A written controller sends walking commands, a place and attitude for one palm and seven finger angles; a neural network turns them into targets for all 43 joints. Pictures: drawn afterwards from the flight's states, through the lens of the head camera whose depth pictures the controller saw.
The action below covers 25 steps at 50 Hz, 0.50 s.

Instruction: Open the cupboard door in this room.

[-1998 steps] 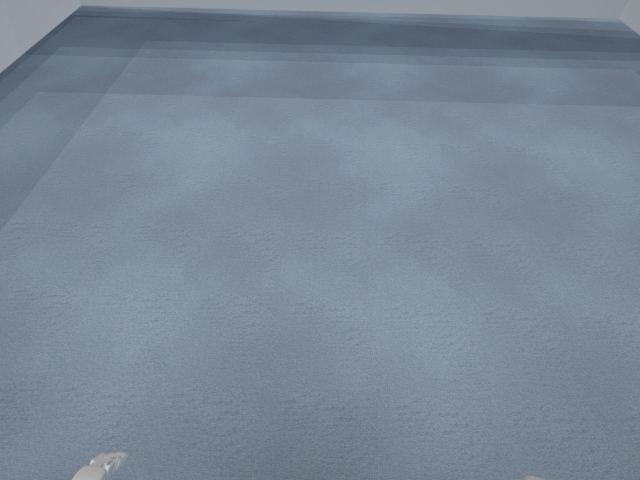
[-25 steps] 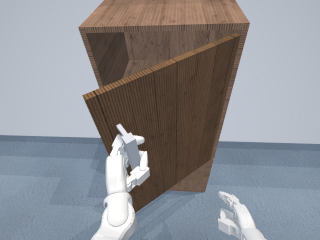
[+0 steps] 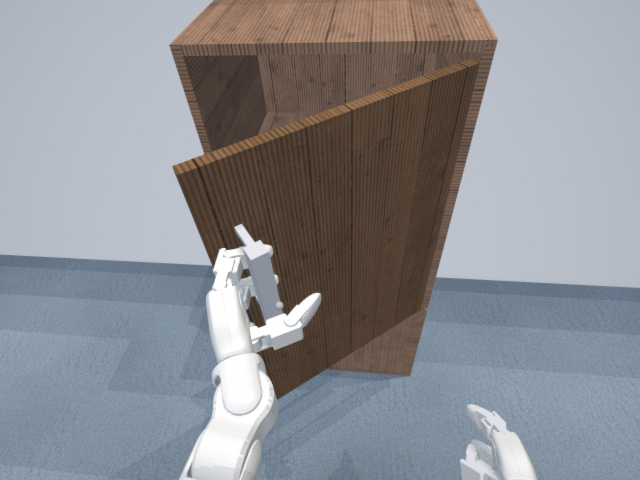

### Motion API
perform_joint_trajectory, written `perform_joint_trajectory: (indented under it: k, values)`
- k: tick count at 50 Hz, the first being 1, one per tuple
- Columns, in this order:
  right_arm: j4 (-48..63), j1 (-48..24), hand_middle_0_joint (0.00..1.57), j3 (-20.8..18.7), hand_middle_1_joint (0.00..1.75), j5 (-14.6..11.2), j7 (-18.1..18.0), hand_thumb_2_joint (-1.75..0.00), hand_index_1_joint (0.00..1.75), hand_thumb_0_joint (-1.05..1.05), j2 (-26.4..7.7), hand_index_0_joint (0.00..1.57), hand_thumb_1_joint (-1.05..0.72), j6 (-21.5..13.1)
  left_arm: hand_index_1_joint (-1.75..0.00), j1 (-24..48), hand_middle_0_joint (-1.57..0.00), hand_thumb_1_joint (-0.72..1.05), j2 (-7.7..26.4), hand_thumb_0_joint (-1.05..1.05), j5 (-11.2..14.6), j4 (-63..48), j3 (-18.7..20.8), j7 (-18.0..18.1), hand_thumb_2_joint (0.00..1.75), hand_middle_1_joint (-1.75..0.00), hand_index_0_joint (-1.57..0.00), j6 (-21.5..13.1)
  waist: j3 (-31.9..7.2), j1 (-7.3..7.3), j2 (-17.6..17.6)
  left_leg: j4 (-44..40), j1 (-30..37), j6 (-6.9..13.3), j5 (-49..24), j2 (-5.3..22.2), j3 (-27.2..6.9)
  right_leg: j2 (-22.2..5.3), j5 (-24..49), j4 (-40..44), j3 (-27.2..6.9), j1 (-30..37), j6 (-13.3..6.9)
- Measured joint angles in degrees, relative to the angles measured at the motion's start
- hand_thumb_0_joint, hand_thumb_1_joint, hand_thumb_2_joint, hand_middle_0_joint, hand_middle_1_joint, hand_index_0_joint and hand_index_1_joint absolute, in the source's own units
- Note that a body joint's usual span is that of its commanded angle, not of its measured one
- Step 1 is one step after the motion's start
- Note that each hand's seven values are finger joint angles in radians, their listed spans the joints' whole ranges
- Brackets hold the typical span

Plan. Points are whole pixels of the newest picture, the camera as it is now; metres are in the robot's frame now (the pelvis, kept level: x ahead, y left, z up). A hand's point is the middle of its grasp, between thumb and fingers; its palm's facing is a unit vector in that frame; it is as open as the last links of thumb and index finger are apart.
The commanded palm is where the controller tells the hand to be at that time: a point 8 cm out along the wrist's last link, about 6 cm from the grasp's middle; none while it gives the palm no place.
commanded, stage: open thumb and fingers to let go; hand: left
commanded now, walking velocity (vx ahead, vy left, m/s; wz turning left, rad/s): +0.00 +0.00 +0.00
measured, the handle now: (259, 280) +0.34 +0.10 +0.09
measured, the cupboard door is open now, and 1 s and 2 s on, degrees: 38 39 39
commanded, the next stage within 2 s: slide the hand sideways off the handle in 0.44 s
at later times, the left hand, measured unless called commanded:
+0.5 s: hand (277, 300) +0.30 +0.07 +0.10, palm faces +0.25 -0.97 -0.03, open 15.1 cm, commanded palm +0.25 +0.11 +0.09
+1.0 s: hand (273, 334) +0.26 +0.07 +0.10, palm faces -0.12 -0.99 -0.01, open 16.3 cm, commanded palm +0.22 +0.14 +0.09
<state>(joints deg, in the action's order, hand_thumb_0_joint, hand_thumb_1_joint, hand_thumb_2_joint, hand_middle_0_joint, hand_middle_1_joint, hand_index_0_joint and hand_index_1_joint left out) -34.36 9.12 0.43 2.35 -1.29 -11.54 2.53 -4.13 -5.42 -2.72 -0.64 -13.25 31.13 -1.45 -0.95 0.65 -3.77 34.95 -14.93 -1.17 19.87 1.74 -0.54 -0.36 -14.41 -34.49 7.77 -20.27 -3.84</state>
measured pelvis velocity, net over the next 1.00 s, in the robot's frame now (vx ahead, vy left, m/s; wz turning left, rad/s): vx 0.00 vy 0.04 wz -0.04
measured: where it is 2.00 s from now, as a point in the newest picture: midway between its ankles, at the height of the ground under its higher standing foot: outside the picture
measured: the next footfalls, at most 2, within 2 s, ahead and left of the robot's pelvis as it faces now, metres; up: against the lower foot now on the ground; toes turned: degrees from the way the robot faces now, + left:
none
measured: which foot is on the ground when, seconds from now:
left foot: down 0.00-1.00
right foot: down 0.00-1.00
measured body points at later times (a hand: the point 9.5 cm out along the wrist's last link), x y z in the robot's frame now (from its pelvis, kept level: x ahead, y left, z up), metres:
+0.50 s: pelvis -0.01 +0.04 +0.00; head -0.01 +0.02 +0.45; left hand +0.28 +0.12 +0.10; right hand +0.18 -0.16 -0.10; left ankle -0.01 +0.14 -0.73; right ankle +0.05 -0.07 -0.73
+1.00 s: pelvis +0.00 +0.04 -0.01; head +0.00 +0.02 +0.44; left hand +0.26 +0.13 +0.10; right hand +0.17 -0.17 -0.09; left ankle -0.01 +0.14 -0.73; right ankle +0.05 -0.07 -0.73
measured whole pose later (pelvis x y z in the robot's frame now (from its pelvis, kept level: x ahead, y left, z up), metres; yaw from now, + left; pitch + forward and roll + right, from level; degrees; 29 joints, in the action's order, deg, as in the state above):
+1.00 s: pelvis +0.00 +0.04 -0.01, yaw -2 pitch +0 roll +1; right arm -29.2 13.8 3.2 -0.6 0.6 -11.0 -1.7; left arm -9.4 0.9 1.1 -7.5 -14.7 5.9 -2.4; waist -1.3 1.2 -2.0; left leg 38.7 -16.9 0.9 22.1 -0.4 2.7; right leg -2.4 -15.7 -39.0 4.2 -23.6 -1.1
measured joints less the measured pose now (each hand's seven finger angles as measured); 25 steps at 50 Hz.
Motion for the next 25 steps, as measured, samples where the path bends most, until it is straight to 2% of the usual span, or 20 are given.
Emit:
perform_joint_trajectory:
  k: [5, 10, 22, 25]
  values:
    - [-0.3, -0.3, 0.2, 0.4, 0.3, -0.2, 0.0, -0.9, 0.3, 0.01, 0.7, 0.2, -0.91, 0.1, -1.23, 2.9, -0.32, -0.18, -0.5, 0.01, 0.0, 3.4, 0.3, 0.5, 0.44, -1.23, -0.32, -0.1, 0.1, 0.19, 0.3, -0.6, 0.4, 0.1, -0.6, -0.4, 0.5, -0.3, 0.9, 0.9, -0.5, 0.4, 0.5]
    - [-0.4, -0.4, 0.2, 0.8, 0.3, -0.2, 0.5, -0.9, 0.3, 0.01, 1.5, 0.2, -0.91, 0.4, -1.15, 4.2, -0.31, -0.37, -0.5, 0.0, -0.3, 5.0, -0.8, 1.1, 0.36, -1.15, -0.3, 0.2, -0.1, 0.29, 0.8, -0.6, 0.5, 0.6, -0.6, -0.9, 1.1, -0.7, 1.3, 1.1, -1.2, 0.5, 1.2]
    - [-0.5, -1.6, 0.2, 1.3, 0.3, -0.4, 2.4, -0.9, 0.3, 0.01, 2.4, 0.2, -0.91, 2.4, -0.71, 6.6, -0.27, -0.49, -0.1, -0.01, -0.8, 5.3, -4.9, 2.7, 0.3, -0.69, -0.25, 3.2, -0.4, 0.57, 1.9, 1.5, -0.6, 1.9, 0.5, -2.1, 2.3, -1.9, 0.6, -1.1, -2.5, -1.0, 2.6]
    - [-0.6, -2.0, 0.2, 1.4, 0.3, -0.5, 2.6, -0.9, 0.3, 0.01, 2.4, 0.2, -0.91, 3.0, -0.67, 6.8, -0.32, -0.5, -0.1, -0.01, -0.5, 4.8, -5.0, 2.4, 0.3, -0.61, -0.28, 4.0, -0.4, 0.83, 1.8, 2.0, -0.9, 2.1, 0.7, -2.2, 2.4, -2.1, 0.5, -1.4, -2.6, -1.3, 2.7]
